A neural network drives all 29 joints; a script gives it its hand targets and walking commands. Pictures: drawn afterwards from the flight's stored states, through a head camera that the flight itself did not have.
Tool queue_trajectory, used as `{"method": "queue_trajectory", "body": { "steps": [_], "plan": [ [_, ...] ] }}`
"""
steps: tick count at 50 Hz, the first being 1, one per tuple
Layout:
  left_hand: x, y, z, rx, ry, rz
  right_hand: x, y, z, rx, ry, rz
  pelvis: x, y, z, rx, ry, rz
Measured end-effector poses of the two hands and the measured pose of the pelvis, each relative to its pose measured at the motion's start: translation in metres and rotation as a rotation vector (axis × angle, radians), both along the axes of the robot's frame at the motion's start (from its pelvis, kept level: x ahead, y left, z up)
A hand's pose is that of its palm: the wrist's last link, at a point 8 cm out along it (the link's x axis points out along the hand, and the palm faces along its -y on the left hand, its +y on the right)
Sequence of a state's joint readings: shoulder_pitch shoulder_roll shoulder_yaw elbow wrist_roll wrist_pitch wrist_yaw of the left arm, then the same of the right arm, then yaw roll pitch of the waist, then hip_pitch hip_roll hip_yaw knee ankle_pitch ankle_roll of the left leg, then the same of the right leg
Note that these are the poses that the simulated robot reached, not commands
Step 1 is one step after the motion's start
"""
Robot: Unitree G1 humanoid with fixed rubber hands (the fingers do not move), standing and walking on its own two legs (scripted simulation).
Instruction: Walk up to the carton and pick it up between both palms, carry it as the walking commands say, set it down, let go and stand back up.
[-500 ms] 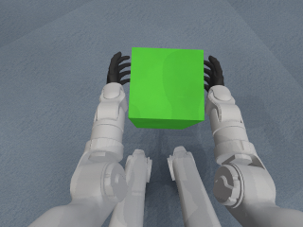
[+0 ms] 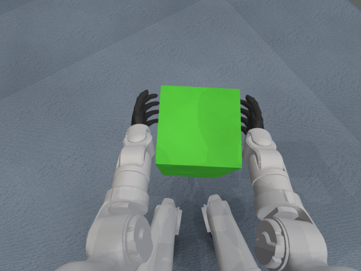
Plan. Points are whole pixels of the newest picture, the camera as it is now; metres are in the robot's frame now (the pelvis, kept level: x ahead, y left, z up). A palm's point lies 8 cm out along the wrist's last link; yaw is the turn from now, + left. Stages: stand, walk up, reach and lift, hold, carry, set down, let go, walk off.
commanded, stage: reach and lift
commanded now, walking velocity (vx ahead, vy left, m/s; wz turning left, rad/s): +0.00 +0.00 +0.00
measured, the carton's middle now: (194, 140) +0.41 -0.02 -0.13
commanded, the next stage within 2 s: none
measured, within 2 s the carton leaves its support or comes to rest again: neither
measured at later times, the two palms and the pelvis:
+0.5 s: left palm (131, 119) +0.41 +0.11 +0.03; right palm (262, 124) +0.39 -0.15 +0.01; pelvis +0.02 +0.00 +0.06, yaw +0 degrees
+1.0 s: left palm (121, 114) +0.39 +0.11 +0.09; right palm (277, 120) +0.37 -0.15 +0.08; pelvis +0.04 +0.00 +0.12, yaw +0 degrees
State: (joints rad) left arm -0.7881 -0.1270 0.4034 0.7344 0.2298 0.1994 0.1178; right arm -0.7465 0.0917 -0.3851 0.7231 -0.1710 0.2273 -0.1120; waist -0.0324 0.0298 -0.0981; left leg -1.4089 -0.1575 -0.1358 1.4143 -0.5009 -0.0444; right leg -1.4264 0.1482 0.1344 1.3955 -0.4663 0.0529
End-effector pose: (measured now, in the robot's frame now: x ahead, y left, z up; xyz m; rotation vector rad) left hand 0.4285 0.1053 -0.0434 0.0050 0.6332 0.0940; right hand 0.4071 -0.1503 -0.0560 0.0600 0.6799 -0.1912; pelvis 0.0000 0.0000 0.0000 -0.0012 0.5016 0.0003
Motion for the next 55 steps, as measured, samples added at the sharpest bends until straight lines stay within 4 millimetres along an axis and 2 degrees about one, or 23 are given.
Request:
{"method": "queue_trajectory", "body": {
  "steps": [19, 31, 41, 55],
  "plan": [
    [-0.015, 0.007, 0.052, 0.003, -0.005, 0.009, -0.01, 0.006, 0.054, -0.006, -0.005, 0.014, 0.016, -0.002, 0.049, 0.002, -0.073, -0.004],
    [-0.02, 0.003, 0.085, -0.002, -0.008, 0.001, -0.018, 0.002, 0.087, -0.008, -0.007, 0.004, 0.026, -0.001, 0.08, 0.0, -0.13, -0.004],
    [-0.026, 0.005, 0.111, 0.002, -0.008, 0.012, -0.022, 0.004, 0.112, -0.008, -0.008, 0.017, 0.034, -0.001, 0.103, 0.0, -0.183, -0.003],
    [-0.037, 0.003, 0.147, 0.008, 0.0, 0.001, -0.037, 0.003, 0.145, -0.009, 0.0, 0.012, 0.038, 0.001, 0.13, -0.002, -0.279, -0.009]
  ]
}}
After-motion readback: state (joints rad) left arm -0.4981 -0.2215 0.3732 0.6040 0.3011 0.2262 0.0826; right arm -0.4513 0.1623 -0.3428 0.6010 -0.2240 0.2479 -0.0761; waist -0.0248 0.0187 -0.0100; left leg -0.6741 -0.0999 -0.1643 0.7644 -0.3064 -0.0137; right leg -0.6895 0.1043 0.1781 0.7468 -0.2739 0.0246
